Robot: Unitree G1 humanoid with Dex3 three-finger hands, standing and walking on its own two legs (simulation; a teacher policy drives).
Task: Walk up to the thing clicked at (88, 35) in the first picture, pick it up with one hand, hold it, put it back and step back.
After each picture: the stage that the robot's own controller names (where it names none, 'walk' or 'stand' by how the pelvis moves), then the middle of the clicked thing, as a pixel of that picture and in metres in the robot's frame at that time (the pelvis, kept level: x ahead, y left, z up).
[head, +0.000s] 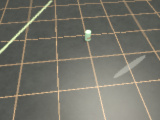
stand; (87, 35) +1.44 -0.05 -0.72
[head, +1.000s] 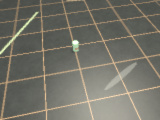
walk; (75, 46) +1.31 +0.17 -0.70
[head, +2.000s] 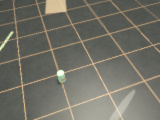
walk; (61, 76) +0.86 +0.27 -0.72
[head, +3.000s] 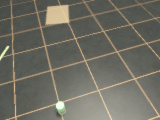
walk; (61, 108) +0.53 +0.24 -0.72
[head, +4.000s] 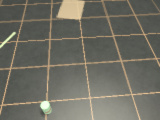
walk; (46, 107) +0.47 +0.34 -0.70
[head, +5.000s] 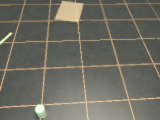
stand; (41, 111) +0.48 +0.30 -0.69
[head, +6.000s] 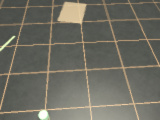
stand; (44, 117) +0.43 +0.30 -0.70
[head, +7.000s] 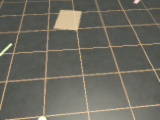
stand; out of the picture +0.42 +0.30 -0.73
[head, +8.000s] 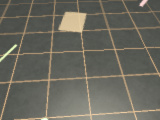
stand; out of the picture +0.42 +0.30 -0.73
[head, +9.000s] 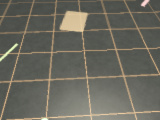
stand; out of the picture +0.41 +0.30 -0.73
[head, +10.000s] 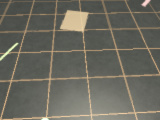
go down; out of the picture +0.41 +0.29 -0.73
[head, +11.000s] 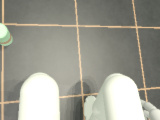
go down; (2, 35) +0.49 +0.33 -0.34
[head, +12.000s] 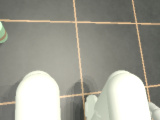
approach; out of the picture +0.49 +0.34 -0.29
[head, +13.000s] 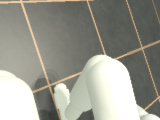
close in; out of the picture +0.47 +0.38 -0.23
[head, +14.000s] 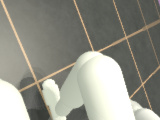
close; out of the picture +0.46 +0.40 -0.23
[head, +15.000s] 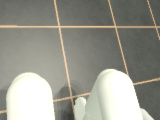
lift; out of the picture +0.48 +0.34 -0.28
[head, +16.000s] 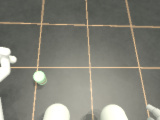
lift; (40, 78) +0.47 +0.26 -0.52
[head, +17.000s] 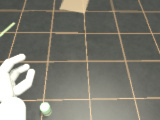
hold; (46, 109) +0.43 +0.26 -0.67
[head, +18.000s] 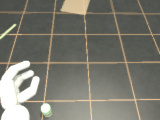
stand; (46, 110) +0.43 +0.26 -0.66
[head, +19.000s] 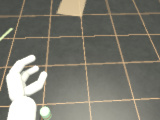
crouch; (45, 113) +0.43 +0.26 -0.67
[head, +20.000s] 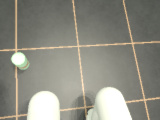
crouch; (21, 61) +0.48 +0.28 -0.43
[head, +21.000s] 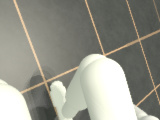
lower; out of the picture +0.47 +0.36 -0.24
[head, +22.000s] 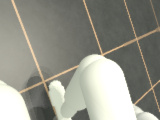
lower; out of the picture +0.46 +0.36 -0.24
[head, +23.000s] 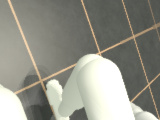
lower; out of the picture +0.47 +0.37 -0.24
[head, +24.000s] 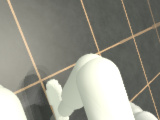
lower; out of the picture +0.47 +0.37 -0.24
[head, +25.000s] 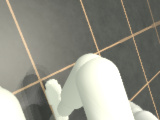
loosen; out of the picture +0.47 +0.37 -0.24
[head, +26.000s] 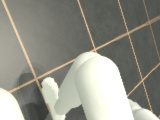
open; out of the picture +0.46 +0.37 -0.24
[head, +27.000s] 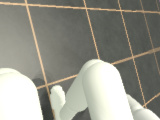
stand; out of the picture +0.47 +0.34 -0.27
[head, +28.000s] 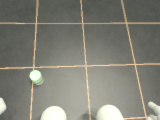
stand; (37, 77) +0.47 +0.26 -0.54
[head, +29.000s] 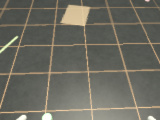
stand; out of the picture +0.43 +0.25 -0.67
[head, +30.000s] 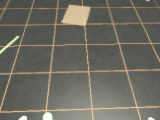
stand; (48, 119) +0.44 +0.25 -0.67
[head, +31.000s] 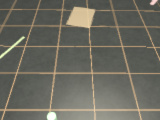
stand; (52, 119) +0.44 +0.24 -0.70
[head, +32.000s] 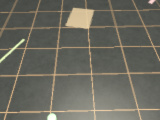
stand; out of the picture +0.44 +0.25 -0.73
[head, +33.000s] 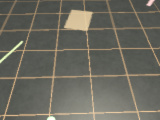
stand; out of the picture +0.42 +0.25 -0.73
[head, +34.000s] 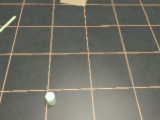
walk; (50, 98) +0.49 +0.22 -0.70
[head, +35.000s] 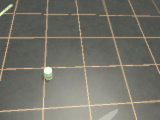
walk; (48, 73) +0.72 +0.25 -0.71
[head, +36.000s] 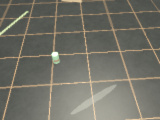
stand; (55, 57) +1.05 +0.36 -0.70
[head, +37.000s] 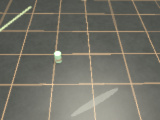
stand; (58, 57) +1.04 +0.25 -0.72
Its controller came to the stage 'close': yes
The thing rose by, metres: 0.01
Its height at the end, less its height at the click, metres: +0.00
